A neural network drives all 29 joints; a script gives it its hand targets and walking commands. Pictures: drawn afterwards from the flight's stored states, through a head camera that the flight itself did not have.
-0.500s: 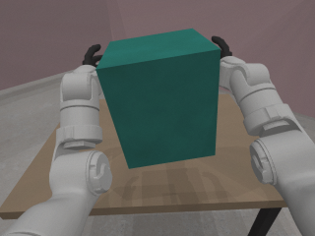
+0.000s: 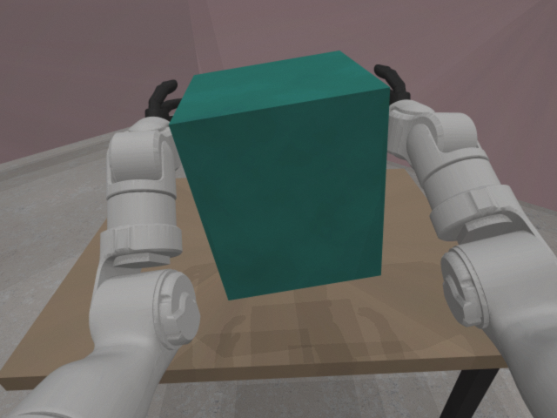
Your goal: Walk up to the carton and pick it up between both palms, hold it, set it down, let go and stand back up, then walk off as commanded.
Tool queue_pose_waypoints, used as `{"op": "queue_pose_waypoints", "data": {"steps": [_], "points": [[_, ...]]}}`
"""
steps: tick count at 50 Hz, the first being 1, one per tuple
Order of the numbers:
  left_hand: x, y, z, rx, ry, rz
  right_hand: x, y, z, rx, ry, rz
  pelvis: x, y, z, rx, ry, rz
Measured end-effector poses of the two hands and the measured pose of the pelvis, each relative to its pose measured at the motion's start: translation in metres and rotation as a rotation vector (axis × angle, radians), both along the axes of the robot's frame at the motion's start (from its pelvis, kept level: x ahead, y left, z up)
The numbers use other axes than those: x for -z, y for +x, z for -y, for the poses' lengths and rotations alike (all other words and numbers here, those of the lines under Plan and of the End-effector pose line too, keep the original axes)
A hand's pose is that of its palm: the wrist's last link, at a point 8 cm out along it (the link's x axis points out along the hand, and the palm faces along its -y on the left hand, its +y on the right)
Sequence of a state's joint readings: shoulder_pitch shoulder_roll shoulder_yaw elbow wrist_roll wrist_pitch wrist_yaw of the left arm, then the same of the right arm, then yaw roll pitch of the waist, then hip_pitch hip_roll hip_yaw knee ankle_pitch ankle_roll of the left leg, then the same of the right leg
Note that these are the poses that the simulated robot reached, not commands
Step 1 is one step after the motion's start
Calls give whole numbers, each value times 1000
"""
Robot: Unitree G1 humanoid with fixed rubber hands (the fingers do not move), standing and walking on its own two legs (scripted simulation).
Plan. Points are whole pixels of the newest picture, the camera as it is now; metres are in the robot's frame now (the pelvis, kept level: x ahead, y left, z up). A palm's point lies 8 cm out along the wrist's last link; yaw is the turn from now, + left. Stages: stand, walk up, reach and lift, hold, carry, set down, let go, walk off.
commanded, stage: hold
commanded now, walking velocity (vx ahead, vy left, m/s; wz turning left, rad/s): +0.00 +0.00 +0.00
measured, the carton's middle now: (285, 172) +0.36 -0.01 +0.26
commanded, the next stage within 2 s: none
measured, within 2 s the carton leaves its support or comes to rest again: neither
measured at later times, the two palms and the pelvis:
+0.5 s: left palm (164, 136) +0.37 +0.15 +0.32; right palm (394, 121) +0.37 -0.15 +0.32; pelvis +0.00 +0.00 +0.00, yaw +0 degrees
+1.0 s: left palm (163, 136) +0.37 +0.15 +0.32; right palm (394, 121) +0.36 -0.15 +0.32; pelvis +0.00 +0.00 +0.00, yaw +0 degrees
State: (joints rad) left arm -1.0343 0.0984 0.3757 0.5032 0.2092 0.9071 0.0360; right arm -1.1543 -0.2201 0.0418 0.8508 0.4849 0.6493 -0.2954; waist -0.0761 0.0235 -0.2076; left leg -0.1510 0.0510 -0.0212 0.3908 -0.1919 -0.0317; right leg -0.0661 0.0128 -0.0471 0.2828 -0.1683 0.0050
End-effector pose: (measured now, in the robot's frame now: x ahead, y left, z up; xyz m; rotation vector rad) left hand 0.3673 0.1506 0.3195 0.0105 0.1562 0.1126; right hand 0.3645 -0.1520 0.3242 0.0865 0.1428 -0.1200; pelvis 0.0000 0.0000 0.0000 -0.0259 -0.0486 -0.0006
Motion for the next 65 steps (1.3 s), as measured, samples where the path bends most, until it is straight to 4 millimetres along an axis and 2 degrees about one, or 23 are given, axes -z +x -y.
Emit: {"op": "queue_pose_waypoints", "data": {"steps": [65], "points": [[-1,3,1,-2,6,-4,3,2,1,1,-1,-20,0,0,0,5,0,-9]]}}
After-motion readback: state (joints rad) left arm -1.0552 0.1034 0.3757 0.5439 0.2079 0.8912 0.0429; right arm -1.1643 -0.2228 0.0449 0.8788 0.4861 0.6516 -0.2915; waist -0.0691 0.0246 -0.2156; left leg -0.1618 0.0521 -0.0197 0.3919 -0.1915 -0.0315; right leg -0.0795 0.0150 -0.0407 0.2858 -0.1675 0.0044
